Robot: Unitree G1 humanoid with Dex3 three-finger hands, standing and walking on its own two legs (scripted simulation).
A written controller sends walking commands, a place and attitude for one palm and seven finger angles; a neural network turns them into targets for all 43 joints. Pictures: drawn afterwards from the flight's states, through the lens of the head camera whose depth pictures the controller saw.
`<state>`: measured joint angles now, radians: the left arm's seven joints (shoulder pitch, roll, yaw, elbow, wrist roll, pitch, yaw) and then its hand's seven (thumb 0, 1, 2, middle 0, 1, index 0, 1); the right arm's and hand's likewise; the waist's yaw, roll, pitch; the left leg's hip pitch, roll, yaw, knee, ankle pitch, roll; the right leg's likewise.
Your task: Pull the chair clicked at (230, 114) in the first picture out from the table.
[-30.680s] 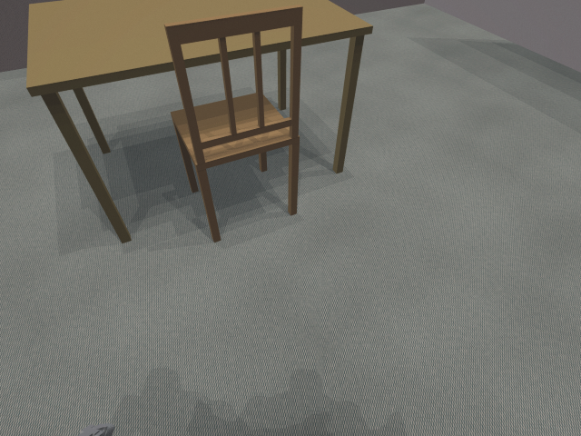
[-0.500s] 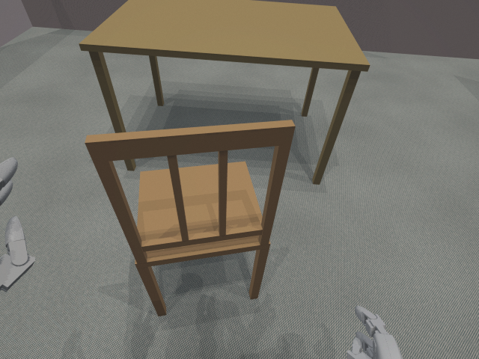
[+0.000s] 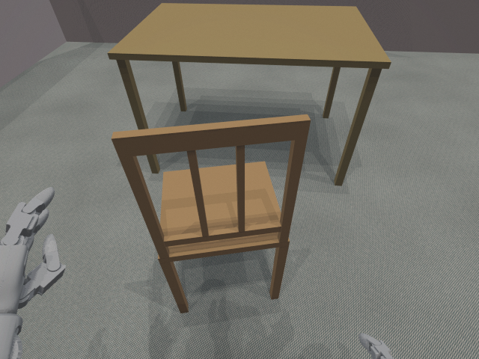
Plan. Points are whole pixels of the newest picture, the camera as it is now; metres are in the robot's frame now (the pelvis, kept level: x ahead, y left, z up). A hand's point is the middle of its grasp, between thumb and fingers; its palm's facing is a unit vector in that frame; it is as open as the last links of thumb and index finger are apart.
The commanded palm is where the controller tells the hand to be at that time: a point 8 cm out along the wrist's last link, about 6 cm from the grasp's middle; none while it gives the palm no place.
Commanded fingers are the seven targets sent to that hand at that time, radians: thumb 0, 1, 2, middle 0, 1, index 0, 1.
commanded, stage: let the arm hang, fingers relaxed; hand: left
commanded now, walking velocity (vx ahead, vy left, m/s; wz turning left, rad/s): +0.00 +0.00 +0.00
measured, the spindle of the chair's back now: (199, 197) +0.51 +0.14 -0.07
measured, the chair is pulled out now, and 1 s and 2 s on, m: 0.59 0.59 0.59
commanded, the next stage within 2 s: look to check the result in 1.04 s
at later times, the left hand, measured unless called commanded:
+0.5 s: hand out of the picture -0.08 +0.15 -0.16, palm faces +0.06 -0.98 -0.21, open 7.2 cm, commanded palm none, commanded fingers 0.00 0.90 0.90 -0.20 -0.30 -0.20 -0.30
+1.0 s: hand out of the picture +0.03 +0.12 -0.17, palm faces +0.08 -0.98 -0.17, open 7.3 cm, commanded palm none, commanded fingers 0.00 0.90 0.90 -0.20 -0.30 -0.20 -0.30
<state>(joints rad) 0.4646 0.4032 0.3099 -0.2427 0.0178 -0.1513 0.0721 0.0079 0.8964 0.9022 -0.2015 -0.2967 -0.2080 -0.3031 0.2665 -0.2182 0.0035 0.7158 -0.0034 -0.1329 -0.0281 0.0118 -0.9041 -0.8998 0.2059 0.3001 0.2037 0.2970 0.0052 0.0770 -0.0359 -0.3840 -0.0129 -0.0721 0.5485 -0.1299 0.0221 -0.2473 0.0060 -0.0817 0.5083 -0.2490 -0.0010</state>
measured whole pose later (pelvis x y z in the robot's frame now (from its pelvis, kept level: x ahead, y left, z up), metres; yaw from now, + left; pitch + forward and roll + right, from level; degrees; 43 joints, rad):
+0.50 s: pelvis +0.03 -0.02 +0.00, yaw +1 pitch -1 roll -1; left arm 0.48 0.18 0.00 1.09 0.01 0.03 0.02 0.01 0.94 0.90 -0.20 -0.29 -0.20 -0.30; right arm 0.39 -0.14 0.00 1.04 -0.01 0.02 -0.03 0.01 -0.91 -0.90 0.20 0.30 0.20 0.30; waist 0.02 0.02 0.06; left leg -0.32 -0.02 -0.09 0.51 -0.18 -0.01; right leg -0.18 0.01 -0.10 0.48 -0.29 -0.03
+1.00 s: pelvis +0.03 -0.05 +0.00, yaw +2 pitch -3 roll -1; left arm 0.32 0.12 0.00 1.05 0.00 0.01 0.03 0.02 0.93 0.90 -0.20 -0.30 -0.20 -0.30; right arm 0.35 -0.11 0.00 1.08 -0.01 0.01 -0.04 0.01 -0.92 -0.90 0.20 0.30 0.20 0.30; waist 0.00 0.02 0.05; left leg -0.28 0.01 -0.11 0.51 -0.20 -0.03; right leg -0.14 0.03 -0.12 0.49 -0.31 -0.06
